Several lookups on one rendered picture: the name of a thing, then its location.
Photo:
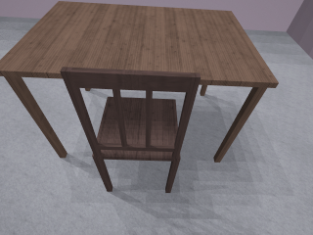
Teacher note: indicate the chair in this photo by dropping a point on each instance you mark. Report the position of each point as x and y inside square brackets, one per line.
[134, 129]

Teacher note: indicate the table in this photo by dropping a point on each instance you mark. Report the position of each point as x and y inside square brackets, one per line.
[138, 38]

